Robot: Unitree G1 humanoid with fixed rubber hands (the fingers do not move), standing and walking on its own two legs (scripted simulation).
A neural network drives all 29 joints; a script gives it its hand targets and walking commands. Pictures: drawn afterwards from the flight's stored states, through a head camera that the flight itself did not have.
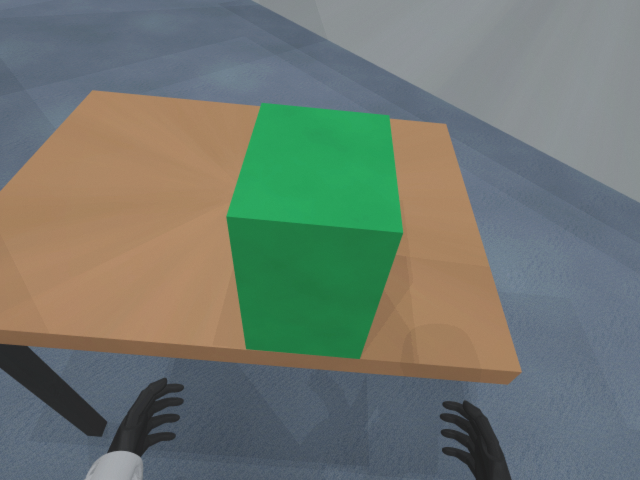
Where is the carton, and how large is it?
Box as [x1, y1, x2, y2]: [226, 103, 402, 358]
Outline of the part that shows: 261,103 226,216 246,348 359,358 402,234 389,117 388,115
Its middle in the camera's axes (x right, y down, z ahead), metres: -0.01 +0.00 +0.55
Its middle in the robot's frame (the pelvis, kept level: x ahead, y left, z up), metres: +0.43 +0.03 +0.06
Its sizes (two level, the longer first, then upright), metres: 0.216 0.171 0.279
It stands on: a table, 0.69 m high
